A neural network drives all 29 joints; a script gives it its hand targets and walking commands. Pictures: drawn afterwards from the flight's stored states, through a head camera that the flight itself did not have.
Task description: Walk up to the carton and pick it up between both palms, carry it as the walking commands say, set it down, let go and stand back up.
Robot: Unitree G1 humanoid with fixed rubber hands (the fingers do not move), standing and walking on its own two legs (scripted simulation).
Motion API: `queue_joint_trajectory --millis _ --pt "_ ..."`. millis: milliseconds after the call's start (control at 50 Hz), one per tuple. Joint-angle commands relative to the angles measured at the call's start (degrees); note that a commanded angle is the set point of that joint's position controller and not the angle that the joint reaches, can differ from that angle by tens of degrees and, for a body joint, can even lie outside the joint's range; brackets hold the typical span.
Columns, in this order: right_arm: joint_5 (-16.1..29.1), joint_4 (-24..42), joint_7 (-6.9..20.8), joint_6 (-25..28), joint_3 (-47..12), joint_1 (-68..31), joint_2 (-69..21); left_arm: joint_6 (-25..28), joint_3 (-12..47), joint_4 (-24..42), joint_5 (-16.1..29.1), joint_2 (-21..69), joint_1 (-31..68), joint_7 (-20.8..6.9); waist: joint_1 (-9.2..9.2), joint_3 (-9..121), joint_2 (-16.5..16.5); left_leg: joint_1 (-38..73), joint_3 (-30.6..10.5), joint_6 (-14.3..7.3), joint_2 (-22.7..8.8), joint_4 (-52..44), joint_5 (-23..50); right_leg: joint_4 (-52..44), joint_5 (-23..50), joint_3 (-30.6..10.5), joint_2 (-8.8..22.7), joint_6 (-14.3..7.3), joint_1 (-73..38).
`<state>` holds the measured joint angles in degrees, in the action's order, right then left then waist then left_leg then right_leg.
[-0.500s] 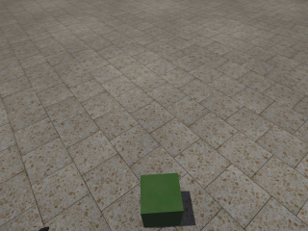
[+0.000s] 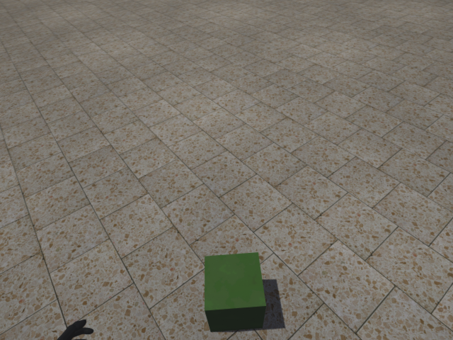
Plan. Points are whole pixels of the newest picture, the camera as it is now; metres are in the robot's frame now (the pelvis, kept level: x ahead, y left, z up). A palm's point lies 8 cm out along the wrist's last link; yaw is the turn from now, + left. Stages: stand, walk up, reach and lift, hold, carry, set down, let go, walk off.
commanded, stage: walk up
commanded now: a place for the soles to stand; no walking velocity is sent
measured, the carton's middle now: (234, 292) +0.48 +0.04 -0.64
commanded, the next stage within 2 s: reach and lift in 0.54 s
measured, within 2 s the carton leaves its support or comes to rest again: neither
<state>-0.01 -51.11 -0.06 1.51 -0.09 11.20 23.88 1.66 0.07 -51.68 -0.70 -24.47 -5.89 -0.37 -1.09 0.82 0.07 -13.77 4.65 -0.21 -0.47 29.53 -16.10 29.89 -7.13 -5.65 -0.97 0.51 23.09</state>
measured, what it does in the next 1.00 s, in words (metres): stands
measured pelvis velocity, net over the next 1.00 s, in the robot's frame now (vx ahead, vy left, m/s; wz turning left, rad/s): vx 0.02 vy -0.01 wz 0.06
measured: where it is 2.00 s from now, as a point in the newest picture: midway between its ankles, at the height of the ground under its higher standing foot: outside the picture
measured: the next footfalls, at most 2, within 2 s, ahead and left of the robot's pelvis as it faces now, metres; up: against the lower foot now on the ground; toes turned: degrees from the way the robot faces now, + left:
none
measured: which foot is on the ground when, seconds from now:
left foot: down 0.00-1.00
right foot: down 0.00-1.00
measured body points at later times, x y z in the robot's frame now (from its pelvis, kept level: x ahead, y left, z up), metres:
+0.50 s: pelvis +0.00 +0.00 +0.00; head +0.00 -0.01 +0.45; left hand +0.13 +0.32 -0.09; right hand +0.11 -0.32 -0.11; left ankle +0.00 +0.13 -0.73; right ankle +0.09 -0.11 -0.73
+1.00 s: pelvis +0.02 -0.01 -0.02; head +0.08 -0.02 +0.42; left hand +0.20 +0.30 -0.09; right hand +0.23 -0.28 -0.11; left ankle +0.00 +0.13 -0.73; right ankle +0.09 -0.11 -0.73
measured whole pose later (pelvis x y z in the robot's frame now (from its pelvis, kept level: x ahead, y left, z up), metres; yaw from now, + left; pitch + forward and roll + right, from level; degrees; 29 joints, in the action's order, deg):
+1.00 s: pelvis +0.02 -0.01 -0.02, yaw +3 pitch -3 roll +1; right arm 0.0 -31.4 0.4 -9.8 0.8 3.8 23.1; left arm -5.6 -5.3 -38.8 -2.3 -20.2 1.9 -5.6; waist -1.0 -11.9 -1.3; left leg -15.2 0.6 0.9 -0.7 42.2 -24.1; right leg 43.1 -16.6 -2.0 -0.9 0.5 23.7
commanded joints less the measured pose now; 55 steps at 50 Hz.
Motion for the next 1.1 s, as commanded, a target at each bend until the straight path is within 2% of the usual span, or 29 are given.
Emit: queue_joint_trajectory --millis 0,60,80,100,140,180,220,260,400,420,520,540,560,580,640,660,680,720,760,780,800,860,920,960,980,1020,1040,1060,1080 --pt "-1.03 -1.88 -0.37 1.64 3.10 -1.34 11.12 -0.06 -2.95 0.16 -0.83 -8.62 3.58 -0.54 0.69 5.61 6.33 1.59 -8.07 -2.11 -6.41 -7.98 -0.98 -8.94 -7.93 -7.72 6.89 -3.98 -10.28" --pt "-0.96 -2.30 -0.26 1.85 2.71 -1.81 10.73 -0.01 -2.74 -0.21 -0.72 -8.13 4.46 -0.54 0.74 5.02 2.23 -0.37 -8.36 -1.88 -6.23 -8.88 -0.29 -8.20 -5.70 -7.21 7.10 -3.96 -11.16" --pt "-1.02 -2.27 -0.22 1.81 2.91 -1.82 10.88 -0.10 -2.84 -0.74 -0.89 -8.33 4.01 -0.53 0.76 3.63 4.27 -0.76 -8.37 -1.98 -6.00 -9.10 -1.60 -8.16 -8.27 -6.55 6.66 -3.98 -9.82" --pt "-1.14 -2.73 -0.17 1.74 2.95 -1.84 10.95 -0.23 -2.98 -0.15 -0.88 -9.08 4.48 -0.51 0.59 2.94 3.39 -1.43 -8.45 -1.90 -6.01 -9.05 -2.24 -8.61 -9.85 -6.62 6.98 -4.00 -10.16" --pt "-1.02 -2.70 -0.19 1.70 2.82 -1.42 10.52 -0.04 -2.96 -0.86 -0.70 -8.70 4.23 -0.54 0.63 5.51 2.97 -0.11 -8.12 -2.31 -5.62 -8.30 -2.05 -9.04 -9.13 -7.14 7.09 -4.33 -11.62" --pt "-0.80 -2.27 -0.32 1.90 2.80 -0.95 10.95 0.11 -2.84 -0.62 -0.86 -8.70 3.95 -0.60 0.83 5.76 5.65 0.75 -8.60 -2.22 -6.00 -8.11 -0.60 -9.13 -6.69 -7.30 7.28 -3.99 -10.96" --pt "-1.00 -2.58 -0.34 2.03 2.86 -0.85 11.08 0.12 -2.68 -0.92 -0.81 -8.03 3.85 -0.65 0.61 5.65 3.13 1.57 -7.88 -1.69 -6.23 -8.63 0.92 -8.31 -4.33 -7.11 7.42 -3.83 -10.98" --pt "-0.85 -2.12 -0.38 2.28 2.59 -1.66 10.95 0.11 -2.77 -0.54 -0.67 -8.50 3.87 -0.64 0.24 5.90 4.20 1.30 -8.91 -1.97 -6.74 -8.47 3.45 -6.29 0.72 -5.75 6.75 -4.13 -11.98" --pt "-0.97 -1.85 -0.49 2.30 2.56 -1.49 10.39 -0.15 -2.62 -0.79 -1.05 -8.62 3.31 -0.66 0.82 5.67 3.33 1.45 -8.01 -1.52 -6.50 -8.50 1.34 -7.52 -1.41 -5.87 7.04 -3.87 -11.13" --pt "-1.05 -2.44 -0.37 2.18 2.52 -0.39 10.71 -0.05 -2.65 -1.06 -0.77 -8.83 4.15 -0.77 0.96 5.94 1.28 0.79 -7.84 -1.44 -6.14 -8.59 1.53 -7.15 -2.19 -5.81 7.12 -4.26 -11.27" --pt "-1.08 -1.98 -0.57 2.13 2.61 -2.43 10.71 -0.10 -2.48 -1.84 -0.67 -8.33 3.31 -0.87 0.28 3.76 3.41 -0.23 -9.64 -2.32 -7.43 -9.54 1.03 -7.76 -3.24 -5.43 6.67 -3.48 -10.67" --pt "-0.66 18.12 2.85 -3.17 7.20 -15.82 5.71 -2.82 -7.37 18.26 -1.13 -0.60 12.04 -2.87 0.83 -9.15 -11.14 -21.15 -4.39 0.15 0.09 -6.45 -20.99 1.95 -15.41 6.87 -0.60 -0.86 -12.37" --pt "-1.44 24.37 4.27 -5.74 9.68 -16.25 7.37 -5.20 -10.60 15.54 -2.36 -4.22 9.14 -4.15 2.07 -12.48 -8.46 -26.78 -4.29 -1.09 -1.29 -9.39 -29.91 3.53 -19.41 9.75 -2.08 0.34 -19.91" --pt "-1.66 25.29 4.52 -7.14 10.98 -16.64 7.19 -5.57 -11.01 15.80 -1.79 -4.54 8.61 -4.38 2.06 -10.36 -7.82 -30.93 -3.04 -1.29 -2.29 -10.75 -31.60 5.61 -17.87 12.28 -3.25 1.70 -25.26" --pt "-4.72 29.19 3.41 -9.24 13.55 -9.74 7.69 -6.27 -12.94 19.67 -3.44 -5.56 6.12 -4.07 2.77 -5.87 -2.79 -27.95 -2.40 -1.03 -2.30 -10.58 -24.44 5.73 -14.68 10.77 -3.50 3.53 -28.92" --pt "-6.19 29.26 2.93 -9.96 14.67 -7.22 6.67 -6.53 -12.64 21.84 -4.27 -5.03 7.19 -4.14 4.16 -6.31 -3.03 -28.58 -2.68 -0.98 -2.73 -10.49 -25.78 6.27 -14.77 9.36 -3.41 3.88 -31.49" --pt "-5.42 27.95 3.02 -10.87 12.72 -5.36 5.35 -7.14 -14.53 21.37 -4.71 -5.19 7.20 -4.06 2.95 -6.78 -0.54 -26.99 -2.13 -0.77 -1.70 -9.46 -23.27 4.67 -15.28 8.34 -2.47 3.64 -30.10" --pt "-6.12 28.65 2.19 -11.49 13.81 -3.14 4.46 -7.58 -13.77 22.02 -5.01 -4.45 6.70 -4.25 5.31 -6.09 2.06 -24.66 -3.43 -0.59 -2.10 -8.13 -21.48 4.59 -15.44 7.67 -2.96 3.68 -27.99" --pt "-5.71 28.61 1.86 -11.50 13.25 -3.30 3.26 -7.18 -13.91 22.58 -4.52 -4.09 5.58 -4.72 4.62 -3.97 3.02 -23.34 -4.01 -0.80 -1.69 -5.90 -18.85 5.73 -12.43 7.23 -2.27 3.75 -26.94" --pt "-5.18 30.81 1.40 -10.79 13.52 -8.00 3.45 -6.99 -14.20 22.12 -3.65 -3.32 9.68 -5.38 5.38 -4.01 6.47 -20.41 -3.94 -0.58 -0.21 -1.79 -16.24 3.77 -16.87 3.45 -0.71 3.44 -22.45" --pt "-3.82 30.42 1.31 -10.94 11.28 -7.59 1.30 -6.40 -14.13 24.37 -3.86 -4.37 10.52 -5.61 3.80 -1.30 3.01 -19.78 -4.08 -0.05 -0.24 -0.56 -12.82 4.66 -12.31 3.65 0.17 3.32 -21.20" --pt "-2.94 31.32 0.50 -10.44 9.55 -13.13 1.19 -6.32 -15.83 22.19 -1.45 -4.81 13.54 -5.87 1.31 1.83 8.92 -16.68 -2.87 0.55 1.25 4.44 -8.71 3.28 -16.44 1.05 1.45 3.69 -17.29" --pt "-1.34 27.31 -0.13 -10.73 8.33 -12.80 -1.49 -7.01 -16.07 18.18 -2.04 -5.00 13.94 -5.50 0.30 -2.65 7.83 -20.31 -3.09 -0.07 0.93 4.99 -7.61 4.77 -12.74 1.76 1.13 3.42 -14.54" --pt "-1.52 28.68 -0.52 -10.12 8.49 -13.27 -0.09 -6.87 -15.22 16.86 -0.03 -3.83 12.21 -5.39 1.63 3.21 10.28 -21.12 -3.78 -0.32 1.82 6.85 -2.09 7.13 -2.97 1.24 1.23 3.44 -15.92" --pt "-1.34 25.37 -0.55 -9.99 8.36 -10.91 -1.55 -6.45 -14.80 17.46 -0.86 -4.26 12.05 -4.92 0.78 3.47 5.52 -21.81 -4.04 0.37 1.67 7.11 -1.33 8.63 0.00 1.98 1.11 2.60 -15.50" --pt "-0.89 26.15 -0.55 -9.15 8.58 -13.40 -1.37 -6.12 -13.35 17.23 -0.15 -2.63 11.96 -4.29 0.85 5.28 5.04 -23.38 -5.22 0.38 1.85 8.74 3.09 12.07 6.96 2.43 0.62 2.03 -14.55" --pt "-1.80 25.54 -0.44 -8.30 10.75 -13.57 1.50 -5.70 -12.90 17.65 0.40 -2.25 13.07 -3.28 3.42 8.83 4.76 -24.17 -6.48 1.28 1.85 9.73 6.26 14.10 11.01 2.75 0.41 1.63 -13.38" --pt "-1.02 24.03 -0.47 -8.38 9.07 -15.34 -0.74 -5.35 -12.67 18.58 0.63 -1.41 14.70 -2.93 2.22 9.80 5.40 -25.27 -6.66 1.15 1.79 10.89 9.08 15.63 13.11 2.82 0.16 1.69 -12.09" --pt "-0.69 24.33 -0.35 -8.05 9.65 -14.71 0.81 -5.17 -12.81 18.80 0.88 -1.45 14.30 -2.51 2.35 12.87 3.40 -25.51 -6.48 1.59 2.00 12.25 10.43 16.88 14.76 2.31 0.05 1.02 -12.68"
